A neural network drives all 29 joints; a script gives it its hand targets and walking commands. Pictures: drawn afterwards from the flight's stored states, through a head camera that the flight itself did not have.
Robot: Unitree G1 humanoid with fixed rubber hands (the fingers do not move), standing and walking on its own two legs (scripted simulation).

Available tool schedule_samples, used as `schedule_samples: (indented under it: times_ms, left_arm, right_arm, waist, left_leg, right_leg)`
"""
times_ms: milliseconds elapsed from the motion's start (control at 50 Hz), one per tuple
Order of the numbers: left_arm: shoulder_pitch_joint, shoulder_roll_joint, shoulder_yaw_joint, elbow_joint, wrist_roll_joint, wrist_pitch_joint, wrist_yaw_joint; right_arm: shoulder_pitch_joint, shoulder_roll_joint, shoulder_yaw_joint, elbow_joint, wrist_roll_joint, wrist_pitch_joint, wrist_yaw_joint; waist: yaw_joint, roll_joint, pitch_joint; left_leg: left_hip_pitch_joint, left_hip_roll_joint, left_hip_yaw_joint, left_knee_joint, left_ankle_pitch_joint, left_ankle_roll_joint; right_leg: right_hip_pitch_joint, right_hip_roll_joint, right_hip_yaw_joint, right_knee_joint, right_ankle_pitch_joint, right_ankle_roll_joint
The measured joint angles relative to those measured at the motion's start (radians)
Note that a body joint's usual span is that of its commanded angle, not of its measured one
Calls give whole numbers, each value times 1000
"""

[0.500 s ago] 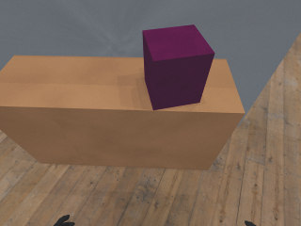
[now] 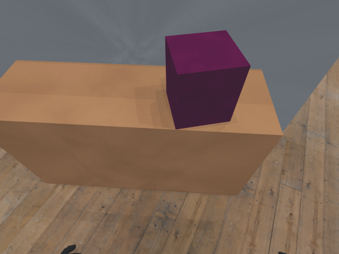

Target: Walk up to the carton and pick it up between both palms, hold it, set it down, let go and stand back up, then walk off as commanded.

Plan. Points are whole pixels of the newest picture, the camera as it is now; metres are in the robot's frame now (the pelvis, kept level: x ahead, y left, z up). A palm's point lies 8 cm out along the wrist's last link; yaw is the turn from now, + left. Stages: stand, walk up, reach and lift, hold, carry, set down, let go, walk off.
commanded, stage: stand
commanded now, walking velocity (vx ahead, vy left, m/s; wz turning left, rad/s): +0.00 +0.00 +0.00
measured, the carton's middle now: (199, 81) +0.65 -0.07 -0.01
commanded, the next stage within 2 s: none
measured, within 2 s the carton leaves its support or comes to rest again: neither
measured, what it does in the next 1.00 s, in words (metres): stands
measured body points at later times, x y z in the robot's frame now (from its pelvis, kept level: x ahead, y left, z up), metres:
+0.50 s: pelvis +0.02 +0.00 +0.00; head +0.04 -0.01 +0.45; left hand +0.11 +0.28 -0.14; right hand +0.10 -0.29 -0.14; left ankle -0.05 +0.13 -0.75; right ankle +0.00 -0.13 -0.75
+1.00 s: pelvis +0.01 -0.01 +0.00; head +0.03 -0.01 +0.45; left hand +0.09 +0.28 -0.14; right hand +0.09 -0.29 -0.14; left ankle -0.05 +0.13 -0.75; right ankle +0.00 -0.13 -0.75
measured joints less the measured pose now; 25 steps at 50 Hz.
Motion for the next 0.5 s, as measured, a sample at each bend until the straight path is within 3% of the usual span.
schedule_samples:
  times_ms: [500]
  left_arm:
    - [6,-6,-1,-22,5,2,9]
  right_arm:
    - [29,4,-4,-33,-4,7,-9]
  waist:
    - [-7,3,-14]
  left_leg:
    - [33,5,-3,0,-26,-3]
  right_leg:
    - [26,5,-5,16,-34,-6]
